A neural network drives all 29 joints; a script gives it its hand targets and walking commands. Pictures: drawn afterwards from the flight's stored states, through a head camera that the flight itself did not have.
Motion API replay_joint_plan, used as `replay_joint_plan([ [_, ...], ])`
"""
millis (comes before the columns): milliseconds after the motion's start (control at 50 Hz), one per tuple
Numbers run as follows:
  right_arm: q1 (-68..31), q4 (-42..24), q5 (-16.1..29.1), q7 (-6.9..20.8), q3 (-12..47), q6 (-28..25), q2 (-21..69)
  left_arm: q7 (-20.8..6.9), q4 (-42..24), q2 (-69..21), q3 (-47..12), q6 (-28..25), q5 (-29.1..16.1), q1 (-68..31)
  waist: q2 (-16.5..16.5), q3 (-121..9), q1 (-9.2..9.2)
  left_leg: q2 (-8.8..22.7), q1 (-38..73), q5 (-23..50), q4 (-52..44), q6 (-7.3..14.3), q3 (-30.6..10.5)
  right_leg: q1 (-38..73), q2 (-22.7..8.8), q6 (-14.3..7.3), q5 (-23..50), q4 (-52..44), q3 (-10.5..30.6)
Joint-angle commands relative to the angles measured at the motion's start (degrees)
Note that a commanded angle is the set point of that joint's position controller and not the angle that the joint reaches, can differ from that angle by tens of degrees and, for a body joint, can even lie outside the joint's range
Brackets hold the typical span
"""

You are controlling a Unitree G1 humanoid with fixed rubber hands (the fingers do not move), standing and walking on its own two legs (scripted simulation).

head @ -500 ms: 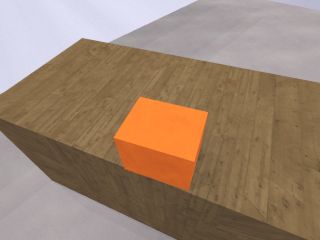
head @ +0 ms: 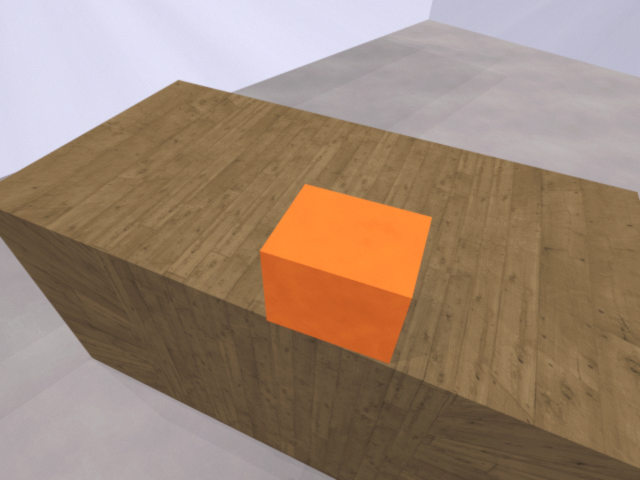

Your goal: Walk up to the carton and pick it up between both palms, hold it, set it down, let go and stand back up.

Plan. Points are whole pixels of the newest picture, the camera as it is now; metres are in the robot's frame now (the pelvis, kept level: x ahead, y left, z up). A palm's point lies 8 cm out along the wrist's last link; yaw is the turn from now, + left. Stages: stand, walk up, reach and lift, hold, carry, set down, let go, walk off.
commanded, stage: walk up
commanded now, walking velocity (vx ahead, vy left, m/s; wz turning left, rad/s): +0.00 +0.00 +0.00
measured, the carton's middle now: (345, 271) +0.43 -0.03 +0.01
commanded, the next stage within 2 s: none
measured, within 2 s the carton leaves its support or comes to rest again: neither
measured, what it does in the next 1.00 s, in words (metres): steps on the spot: right foot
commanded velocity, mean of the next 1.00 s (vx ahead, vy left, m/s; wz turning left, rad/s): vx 0.00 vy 0.00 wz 0.00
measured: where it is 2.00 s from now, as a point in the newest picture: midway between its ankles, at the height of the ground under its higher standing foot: outside the picture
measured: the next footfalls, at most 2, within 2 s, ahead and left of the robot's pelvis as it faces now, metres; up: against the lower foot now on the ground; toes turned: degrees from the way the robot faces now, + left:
right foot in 0.26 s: -0.04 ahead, -0.11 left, +0.00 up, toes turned -3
left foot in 1.98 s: +0.19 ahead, +0.23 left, +0.00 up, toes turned -3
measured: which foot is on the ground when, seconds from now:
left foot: down 0.00-1.00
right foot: up 0.00-0.24, down 0.26-1.00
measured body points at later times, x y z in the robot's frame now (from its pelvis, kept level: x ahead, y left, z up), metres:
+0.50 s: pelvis -0.02 -0.02 +0.00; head -0.03 -0.02 +0.45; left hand -0.11 +0.16 -0.16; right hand -0.04 -0.23 -0.16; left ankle +0.04 +0.08 -0.74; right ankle -0.08 -0.11 -0.74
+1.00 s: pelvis +0.01 -0.03 +0.00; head +0.02 -0.03 +0.45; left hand -0.07 +0.16 -0.16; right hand -0.04 -0.23 -0.16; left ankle +0.04 +0.08 -0.74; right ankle -0.08 -0.11 -0.74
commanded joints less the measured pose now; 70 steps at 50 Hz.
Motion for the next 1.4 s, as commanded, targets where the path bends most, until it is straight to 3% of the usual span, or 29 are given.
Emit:
replay_joint_plan([
  [0, -4.08, -3.39, 0.77, -0.32, -1.26, -0.46, -8.51, -0.69, 3.48, -1.98, -1.12, 1.01, 0.48, 13.89, 14.74, 13.73, 4.89, 12.33, -17.24, -28.46, -29.26, -0.07, -18.46, 0.10, -0.13, 0.29, -6.15, 13.51, 0.52],
  [60, 0.10, -2.26, 0.72, -0.24, -0.80, -1.04, -6.18, -0.70, 3.39, -0.78, -0.84, -0.40, 0.14, 11.84, 4.45, 8.00, 2.56, 11.72, -5.75, -18.01, -24.44, 0.11, -16.35, -3.65, -0.97, 0.31, -5.42, 13.16, 1.85],
  [100, 3.68, -0.62, 0.30, -0.26, -0.81, -1.51, -5.03, -0.26, 3.50, -1.14, -0.78, -1.60, 0.48, 9.74, 0.86, 3.05, 0.83, 10.69, 5.16, -9.46, -19.91, 0.48, -14.60, -5.50, -0.91, 0.46, -5.75, 7.97, 2.10],
  [160, 4.93, -0.52, -0.25, -0.41, -1.04, -1.08, -6.84, 0.03, 2.87, -1.79, -0.95, -2.45, -0.21, 9.00, 4.30, -2.20, -0.82, 9.92, 10.02, -7.81, -16.91, 2.01, -15.47, -1.52, 0.17, 0.59, -4.97, -3.52, 1.37],
  [180, 2.82, -0.38, 0.17, -0.43, -1.60, -0.77, -7.12, 0.32, 4.18, -4.07, -1.49, -2.59, -0.85, 11.87, 8.67, -2.26, 0.54, 9.77, 7.54, -9.17, -15.99, 2.37, -15.32, 1.13, -0.67, 0.62, -2.04, -9.83, 1.44],
  [200, 2.51, -0.17, 0.08, -0.41, -1.23, -0.51, -5.76, 0.63, 4.87, -3.38, -1.50, -2.72, -0.51, 12.58, 6.78, 0.30, 0.52, 9.52, 6.62, -7.38, -15.31, 2.15, -15.21, 2.20, -1.27, 0.50, 1.12, -14.15, 2.10],
  [220, 2.63, -0.12, 0.37, -0.38, -1.23, -0.50, -4.76, 0.98, 6.03, -2.31, -1.66, -3.01, -0.72, 14.47, 7.80, -0.17, 0.39, 8.87, 6.71, -4.12, -13.39, 1.79, -14.37, 3.23, -3.00, 0.28, 2.07, -16.45, 3.30],
  [260, 4.36, 0.65, 0.44, -0.04, -0.68, -0.68, -3.40, 1.17, 5.75, 1.16, -1.39, -3.50, 0.06, 14.56, 2.59, -1.48, -1.32, 6.42, 5.62, 1.56, -10.31, 0.12, -11.36, 5.85, -6.20, -0.57, 5.01, -14.21, 7.58],
  [280, 2.83, 0.82, 1.11, 0.06, -0.42, -0.71, -2.53, 0.76, 6.11, 1.16, -1.51, -3.59, -0.48, 13.63, -2.86, 1.59, -1.36, 4.65, 7.70, 4.71, -9.12, -0.46, -9.22, -0.81, -6.27, -1.00, 2.30, -13.95, 7.69],
  [300, 3.11, 1.19, 1.18, 0.13, -0.58, -0.64, -3.01, 0.58, 6.05, -0.48, -1.81, -3.53, -0.24, 12.64, -4.97, 2.96, -1.48, 4.90, 7.51, 3.16, -8.28, -1.02, -9.09, -1.94, -5.37, -0.82, -1.22, -15.67, 7.09],
  [360, 1.58, 1.64, 0.88, 0.47, -0.07, -0.30, -3.77, 0.63, 5.55, -3.08, -2.92, -3.79, -0.52, 13.11, -3.87, 8.25, -0.90, 4.70, 3.94, 4.16, -7.24, -0.88, -7.96, -3.73, -6.38, -0.67, -1.45, -17.63, 8.13],
  [400, 0.79, 2.06, 0.91, 0.64, -0.22, -0.02, -3.18, 0.90, 5.68, -0.40, -2.76, -3.91, -0.52, 14.04, 0.53, 11.61, -0.44, 4.48, 2.82, 3.97, -6.92, -1.55, -7.19, -5.85, -6.64, -1.05, -4.02, -19.43, 8.64],
  [420, 1.34, 2.14, 0.83, 0.73, 0.43, 0.16, -2.35, 1.09, 5.82, -0.56, -2.70, -3.66, -0.38, 13.48, -2.44, 13.29, -1.11, 4.87, 1.38, 4.11, -7.07, -1.73, -7.45, -5.40, -6.38, -1.32, -3.49, -19.28, 8.42],
  [480, 2.94, 3.53, 1.05, 0.49, 0.25, -0.16, -3.12, 0.82, 5.79, -1.38, -3.10, -3.92, -0.40, 15.05, 2.72, 11.88, -0.65, 4.74, 2.61, 5.25, -7.37, -2.20, -7.31, -3.77, -6.12, -1.45, -1.26, -18.18, 8.46],
  [520, 3.88, 3.49, 0.87, 0.53, 0.35, -0.62, -3.13, 0.66, 5.98, -0.70, -2.92, -4.15, -0.76, 15.28, 3.11, 8.59, -1.16, 5.01, 4.29, 4.69, -7.72, -1.74, -8.03, -1.14, -5.29, -1.71, 0.41, -16.82, 7.68],
  [640, 1.32, 3.46, 1.00, -0.02, 1.08, -1.39, -2.60, 0.75, 5.61, -0.85, -2.86, -4.40, -0.55, 13.97, 1.30, 4.91, 0.55, 5.04, 2.75, 7.99, -7.00, -1.22, -7.89, 4.54, -5.10, -1.71, 8.07, -15.10, 6.61],
  [680, 2.50, 4.15, 0.66, -0.09, 0.88, -1.36, -3.09, 0.79, 5.88, -0.39, -2.66, -4.47, -0.64, 13.96, 2.91, 5.06, 0.27, 4.84, 4.04, 9.36, -6.41, -1.62, -7.02, 4.19, -4.95, -1.79, 9.59, -14.82, 6.03],
  [720, 3.00, 4.04, 0.80, -0.10, 0.56, -1.34, -3.34, 0.81, 6.00, -1.32, -2.76, -4.22, -0.39, 13.09, -0.05, 6.36, -0.39, 5.74, 2.17, 11.61, -6.08, -1.19, -6.80, 5.09, -5.08, -1.63, 14.10, -14.30, 5.73],
  [740, 3.36, 4.32, 0.66, -0.25, 0.63, -1.46, -3.70, 0.60, 5.92, -1.40, -2.91, -4.32, -0.53, 13.67, 0.52, 5.63, 0.28, 5.31, 3.25, 9.94, -6.24, -1.52, -6.64, 4.38, -5.03, -1.79, 11.22, -14.45, 6.05],
  [800, 3.21, 4.51, 0.59, -0.23, 0.53, -1.13, -3.11, 1.05, 6.22, -0.46, -2.92, -4.31, -0.45, 13.39, -0.44, 5.76, -0.12, 5.65, 4.62, 11.28, -6.00, -1.85, -6.12, 4.67, -5.19, -1.67, 15.24, -13.88, 5.72],
  [860, 4.05, 5.03, 0.71, -0.20, 0.42, -1.17, -3.39, 0.98, 5.82, -1.33, -3.01, -4.17, -0.85, 13.15, 4.72, 4.74, -0.08, 5.78, 4.85, 11.90, -6.26, -1.57, -7.46, 5.27, -4.51, -1.76, 10.77, -14.00, 5.66],
  [1020, 4.62, 4.72, 0.63, -0.37, 0.35, -1.83, -3.87, 1.05, 5.90, -0.37, -2.83, -4.34, -0.56, 12.52, -0.25, 3.35, -0.10, 6.23, 7.06, 19.72, -5.24, -0.97, -7.07, 6.61, -4.70, -1.34, 17.15, -12.03, 4.78],
  [1080, 3.10, 4.61, 0.87, -0.36, -0.14, -1.30, -3.69, 1.06, 6.56, -1.11, -3.18, -4.09, -0.65, 13.99, 1.83, 4.28, 0.09, 6.35, 8.02, 14.26, -5.32, -0.92, -6.38, 4.07, -5.22, -1.29, 12.43, -13.52, 5.79],
  [1160, 3.04, 4.07, 0.56, -0.26, 0.26, -0.99, -3.06, 1.05, 6.09, -1.33, -3.33, -3.86, -0.85, 12.64, -0.57, 7.82, 0.33, 5.98, 4.50, 9.34, -6.77, -0.99, -7.49, 2.84, -4.98, -1.78, 8.47, -14.62, 6.74],
  [1180, 2.56, 4.75, 0.38, -0.31, 0.09, -1.03, -2.74, 0.92, 6.20, -1.43, -3.05, -3.95, -0.47, 12.86, 3.00, 8.50, 0.28, 5.75, 4.55, 10.50, -6.38, -0.82, -6.77, 3.07, -5.56, -1.61, 11.35, -14.44, 6.68],
  [1220, 3.45, 4.40, 0.74, -0.27, 0.33, -1.19, -2.20, 1.21, 6.62, -0.12, -2.88, -4.13, -0.61, 13.17, 0.49, 5.85, -0.08, 6.23, 4.79, 12.83, -5.84, -0.33, -7.23, 5.21, -5.28, -1.23, 13.40, -13.73, 6.32],
  [1320, 2.96, 4.23, 0.73, -0.41, 0.23, -1.27, -2.83, 1.13, 6.53, -0.57, -3.13, -4.05, -0.68, 13.50, 3.92, 6.33, -0.04, 6.22, 6.94, 15.43, -6.08, -0.81, -7.44, 3.04, -4.90, -1.68, 9.37, -14.50, 6.14],
  [1360, 4.00, 4.81, 0.82, -0.21, 0.26, -1.12, -3.24, 1.03, 6.33, -1.44, -3.27, -4.04, -0.65, 12.68, 1.57, 6.27, -0.45, 6.30, 6.32, 10.47, -7.22, -1.10, -7.55, 3.96, -4.93, -1.25, 7.62, -15.01, 5.93],
  [1380, 3.55, 4.87, 0.68, -0.22, 0.42, -1.13, -2.84, 0.88, 6.08, -1.04, -3.13, -4.02, -0.49, 11.86, -0.81, 7.17, -0.66, 6.57, 6.89, 13.63, -6.75, -0.79, -7.64, 2.49, -5.25, -1.44, 9.83, -14.55, 6.04],
])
